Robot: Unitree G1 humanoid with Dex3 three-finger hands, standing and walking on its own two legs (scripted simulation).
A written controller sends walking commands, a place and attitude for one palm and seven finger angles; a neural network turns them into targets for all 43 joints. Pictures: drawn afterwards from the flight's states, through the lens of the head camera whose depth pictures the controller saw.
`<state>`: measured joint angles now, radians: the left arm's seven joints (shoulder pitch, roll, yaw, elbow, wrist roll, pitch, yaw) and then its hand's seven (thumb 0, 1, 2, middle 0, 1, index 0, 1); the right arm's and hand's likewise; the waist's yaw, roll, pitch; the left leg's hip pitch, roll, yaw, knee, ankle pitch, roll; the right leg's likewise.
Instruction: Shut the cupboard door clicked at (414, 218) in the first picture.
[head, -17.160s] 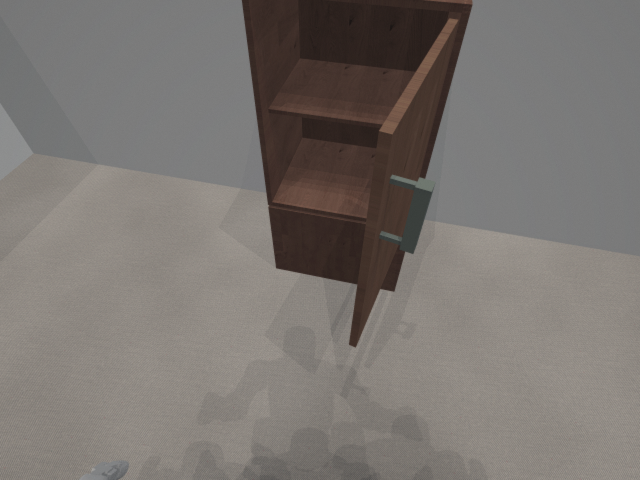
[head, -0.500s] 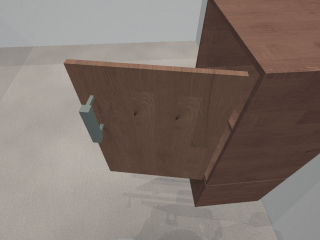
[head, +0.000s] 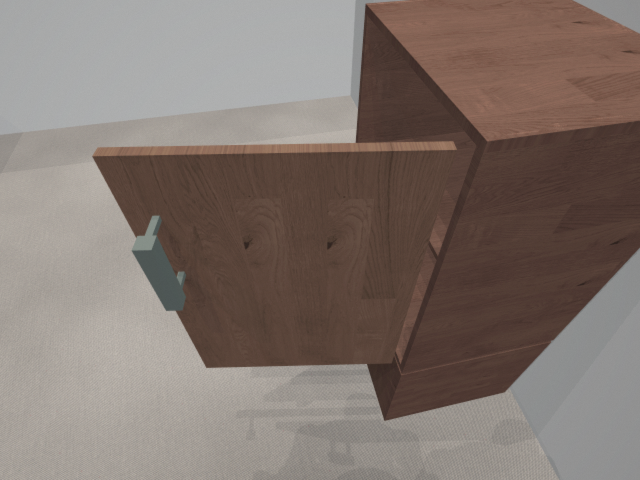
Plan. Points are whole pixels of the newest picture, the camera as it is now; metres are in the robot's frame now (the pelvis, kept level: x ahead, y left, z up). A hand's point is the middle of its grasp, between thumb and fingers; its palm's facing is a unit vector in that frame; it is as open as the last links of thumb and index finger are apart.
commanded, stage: come to a stop and stand still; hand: left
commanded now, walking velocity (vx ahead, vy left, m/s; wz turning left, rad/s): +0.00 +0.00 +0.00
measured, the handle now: (165, 264) +0.39 +0.24 +0.04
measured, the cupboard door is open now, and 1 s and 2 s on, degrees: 79 79 79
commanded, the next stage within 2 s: look again from close up in 0.80 s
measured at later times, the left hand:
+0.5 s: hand out of the picture +0.05 +0.20 -0.17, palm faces -0.01 -0.98 -0.21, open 7.3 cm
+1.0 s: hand out of the picture +0.04 +0.20 -0.17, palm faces +0.00 -0.98 -0.19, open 7.4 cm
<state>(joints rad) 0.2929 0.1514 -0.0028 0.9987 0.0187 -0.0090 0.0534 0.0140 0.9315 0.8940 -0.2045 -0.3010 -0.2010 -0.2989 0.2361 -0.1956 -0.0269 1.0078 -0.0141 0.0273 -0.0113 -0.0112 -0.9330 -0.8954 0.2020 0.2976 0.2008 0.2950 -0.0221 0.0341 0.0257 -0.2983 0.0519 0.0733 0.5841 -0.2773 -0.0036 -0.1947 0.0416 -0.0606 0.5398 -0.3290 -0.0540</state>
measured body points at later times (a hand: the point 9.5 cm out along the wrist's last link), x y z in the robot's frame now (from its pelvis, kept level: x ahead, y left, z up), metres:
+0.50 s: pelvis +0.03 +0.02 +0.01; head +0.04 +0.02 +0.46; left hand +0.05 +0.25 -0.15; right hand +0.03 -0.20 -0.15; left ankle +0.03 +0.12 -0.73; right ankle -0.02 -0.09 -0.73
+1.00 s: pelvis +0.04 +0.03 +0.01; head +0.06 +0.04 +0.46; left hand +0.04 +0.25 -0.15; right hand +0.08 -0.20 -0.14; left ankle +0.03 +0.12 -0.73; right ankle -0.02 -0.09 -0.73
